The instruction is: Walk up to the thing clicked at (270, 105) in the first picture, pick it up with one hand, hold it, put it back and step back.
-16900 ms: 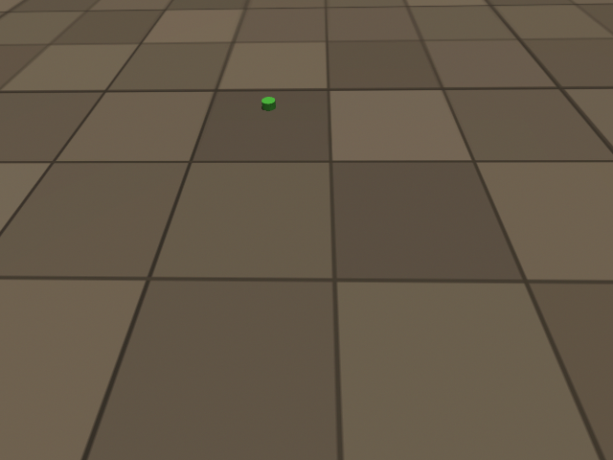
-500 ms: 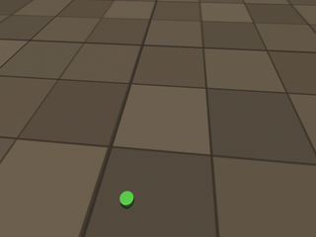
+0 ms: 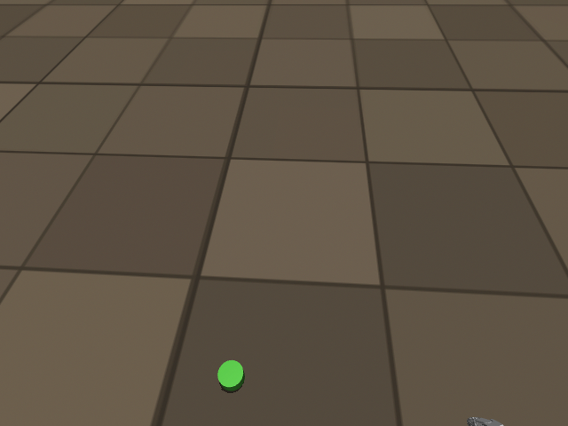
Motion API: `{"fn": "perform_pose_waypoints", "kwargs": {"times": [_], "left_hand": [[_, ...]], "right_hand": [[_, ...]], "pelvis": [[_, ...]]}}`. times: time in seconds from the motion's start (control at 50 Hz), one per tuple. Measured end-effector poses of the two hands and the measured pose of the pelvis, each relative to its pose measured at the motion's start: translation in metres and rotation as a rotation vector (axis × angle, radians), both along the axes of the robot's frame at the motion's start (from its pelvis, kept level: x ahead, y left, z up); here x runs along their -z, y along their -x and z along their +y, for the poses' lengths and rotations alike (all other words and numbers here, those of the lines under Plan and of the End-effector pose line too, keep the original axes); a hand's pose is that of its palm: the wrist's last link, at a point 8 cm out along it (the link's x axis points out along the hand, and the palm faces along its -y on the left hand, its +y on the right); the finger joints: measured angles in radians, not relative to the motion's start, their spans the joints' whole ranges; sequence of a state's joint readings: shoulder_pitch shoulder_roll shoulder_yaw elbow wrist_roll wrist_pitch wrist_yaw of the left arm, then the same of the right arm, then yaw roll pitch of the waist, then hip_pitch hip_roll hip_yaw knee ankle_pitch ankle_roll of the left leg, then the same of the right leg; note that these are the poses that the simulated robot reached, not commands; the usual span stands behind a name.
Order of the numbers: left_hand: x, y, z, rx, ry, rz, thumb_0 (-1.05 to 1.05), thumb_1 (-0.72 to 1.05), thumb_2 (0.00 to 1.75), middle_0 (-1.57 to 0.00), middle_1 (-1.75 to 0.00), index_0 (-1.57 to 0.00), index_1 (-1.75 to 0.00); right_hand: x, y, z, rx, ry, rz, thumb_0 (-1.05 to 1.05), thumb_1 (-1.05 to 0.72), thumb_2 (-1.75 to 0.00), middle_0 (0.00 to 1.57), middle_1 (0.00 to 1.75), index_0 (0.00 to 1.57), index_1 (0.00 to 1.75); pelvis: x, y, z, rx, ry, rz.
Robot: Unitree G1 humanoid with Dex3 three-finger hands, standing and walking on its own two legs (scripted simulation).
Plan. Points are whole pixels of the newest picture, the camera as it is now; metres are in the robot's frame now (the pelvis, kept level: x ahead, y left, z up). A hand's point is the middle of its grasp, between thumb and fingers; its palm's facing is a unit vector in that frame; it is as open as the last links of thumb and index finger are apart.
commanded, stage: walk up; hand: left
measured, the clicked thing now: (231, 375) +0.41 +0.21 -0.76
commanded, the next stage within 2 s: stand in 0.98 s
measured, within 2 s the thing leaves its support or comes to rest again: neither
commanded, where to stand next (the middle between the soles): +0.02 -0.03 m, yaw +0 degrees
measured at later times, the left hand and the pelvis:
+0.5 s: hand out of the picture +0.09 +0.24 -0.15, palm faces -0.03 -0.94 -0.33, open 7.4 cm; pelvis +0.00 -0.01 +0.00, yaw -1 degrees
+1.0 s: hand out of the picture +0.07 +0.25 -0.15, palm faces -0.02 -0.95 -0.33, open 7.4 cm; pelvis -0.01 +0.00 +0.00, yaw -1 degrees
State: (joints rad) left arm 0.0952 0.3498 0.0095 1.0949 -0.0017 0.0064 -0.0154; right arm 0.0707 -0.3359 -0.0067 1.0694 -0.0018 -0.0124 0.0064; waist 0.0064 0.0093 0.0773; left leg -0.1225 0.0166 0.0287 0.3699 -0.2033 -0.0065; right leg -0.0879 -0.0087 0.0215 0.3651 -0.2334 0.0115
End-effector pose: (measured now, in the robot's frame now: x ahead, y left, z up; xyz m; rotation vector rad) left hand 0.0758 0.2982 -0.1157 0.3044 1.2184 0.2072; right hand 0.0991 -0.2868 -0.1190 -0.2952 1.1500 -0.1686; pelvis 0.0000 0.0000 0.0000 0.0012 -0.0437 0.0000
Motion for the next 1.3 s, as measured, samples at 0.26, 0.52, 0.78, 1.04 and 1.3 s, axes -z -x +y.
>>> {"fn": "perform_pose_waypoints", "kwargs": {"times": [0.26,0.52,0.78,1.04,1.3], "left_hand": [[-0.003,-0.024,-0.012,0.023,0.010,-0.036,0.00,0.90,0.90,-0.20,-0.30,-0.20,-0.30],[0.000,-0.003,-0.010,0.017,0.005,0.020,0.00,0.90,0.90,-0.20,-0.30,-0.20,-0.30],[0.002,0.011,-0.009,0.005,0.010,0.045,0.00,0.90,0.90,-0.20,-0.30,-0.20,-0.30],[0.001,0.008,-0.008,0.018,0.010,0.020,0.00,0.90,0.90,-0.20,-0.30,-0.20,-0.30],[-0.001,0.012,0.002,0.020,-0.009,0.029,0.00,0.90,0.90,-0.20,-0.30,-0.20,-0.30]], "right_hand": [[-0.011,0.005,-0.023,0.034,0.045,0.007,0.01,-0.91,-0.90,0.20,0.30,0.20,0.30],[-0.004,0.036,-0.023,0.056,0.034,0.067,0.01,-0.91,-0.90,0.20,0.30,0.20,0.30],[-0.001,0.045,-0.016,0.054,0.021,0.088,0.01,-0.91,-0.90,0.20,0.30,0.20,0.30],[-0.005,0.035,-0.015,0.040,0.031,0.057,0.01,-0.91,-0.90,0.20,0.30,0.20,0.30],[-0.002,0.037,-0.009,0.028,0.024,0.086,0.01,-0.91,-0.90,0.20,0.30,0.20,0.30]], "pelvis": [[-0.003,-0.004,-0.007,0.009,0.001,0.002],[-0.004,0.002,-0.008,0.017,0.003,0.003],[-0.004,0.005,-0.006,0.016,0.002,0.006],[-0.004,0.006,-0.004,0.013,0.004,0.006],[-0.004,0.003,0.001,0.005,0.003,0.013]]}}
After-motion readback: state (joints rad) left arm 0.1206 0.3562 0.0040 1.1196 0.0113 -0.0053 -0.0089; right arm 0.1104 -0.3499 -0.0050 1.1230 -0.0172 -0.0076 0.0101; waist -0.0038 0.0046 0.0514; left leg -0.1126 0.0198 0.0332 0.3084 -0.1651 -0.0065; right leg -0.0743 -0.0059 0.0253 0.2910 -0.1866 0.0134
